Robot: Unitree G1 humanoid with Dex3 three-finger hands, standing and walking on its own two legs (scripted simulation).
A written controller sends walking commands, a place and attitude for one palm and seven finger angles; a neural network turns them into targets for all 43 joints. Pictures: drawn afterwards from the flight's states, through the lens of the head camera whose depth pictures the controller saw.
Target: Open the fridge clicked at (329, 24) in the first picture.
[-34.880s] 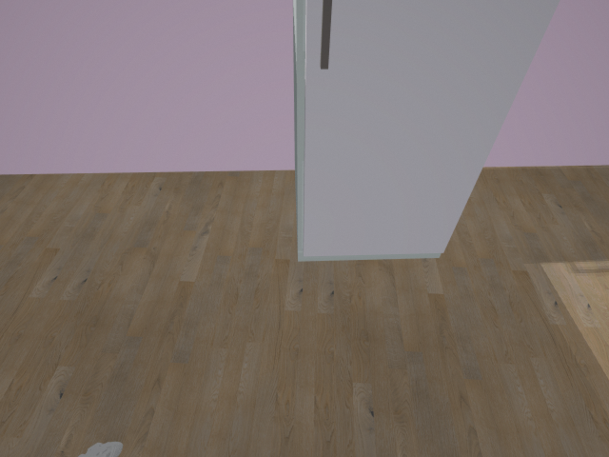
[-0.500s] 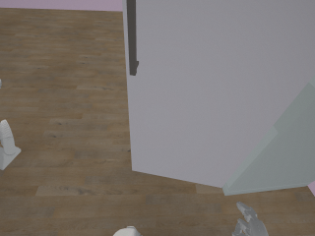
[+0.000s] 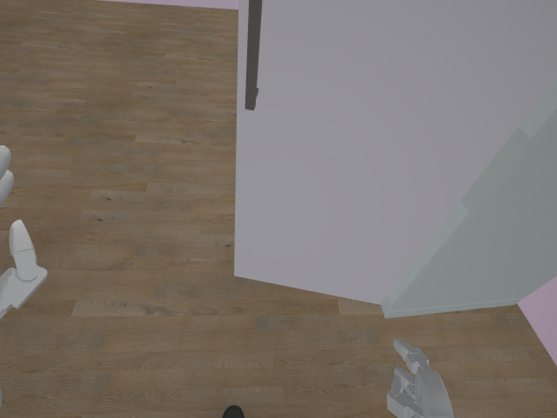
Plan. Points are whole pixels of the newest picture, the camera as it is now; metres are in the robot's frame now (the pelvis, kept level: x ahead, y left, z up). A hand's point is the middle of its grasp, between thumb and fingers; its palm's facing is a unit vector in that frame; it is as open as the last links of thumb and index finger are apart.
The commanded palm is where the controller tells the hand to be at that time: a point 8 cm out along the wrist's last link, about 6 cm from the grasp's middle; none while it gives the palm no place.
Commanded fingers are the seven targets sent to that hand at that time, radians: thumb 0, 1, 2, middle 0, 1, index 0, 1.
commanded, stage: step back with the hand held close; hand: left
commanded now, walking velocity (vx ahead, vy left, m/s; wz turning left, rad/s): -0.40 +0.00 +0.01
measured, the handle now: (257, 14) +0.66 +0.15 +0.26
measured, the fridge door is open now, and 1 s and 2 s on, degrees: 73 73 73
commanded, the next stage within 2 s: stop stepping back and stand still in 0.04 s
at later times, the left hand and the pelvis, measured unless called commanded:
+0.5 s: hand out of the picture +0.09 +0.27 +0.17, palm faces +0.37 -0.82 -0.43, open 7.4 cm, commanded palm +0.06 +0.29 +0.17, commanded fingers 0.00 0.90 0.90 -0.20 -0.30 -0.20 -0.30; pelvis -0.11 +0.02 +0.00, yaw -8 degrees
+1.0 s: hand out of the picture +0.08 +0.28 +0.16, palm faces +0.46 -0.78 -0.42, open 7.4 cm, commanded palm +0.03 +0.31 +0.17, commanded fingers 0.00 0.90 0.90 -0.20 -0.30 -0.20 -0.30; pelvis -0.12 +0.02 -0.01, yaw -3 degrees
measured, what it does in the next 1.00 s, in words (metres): walks backwards: right foot, then left foot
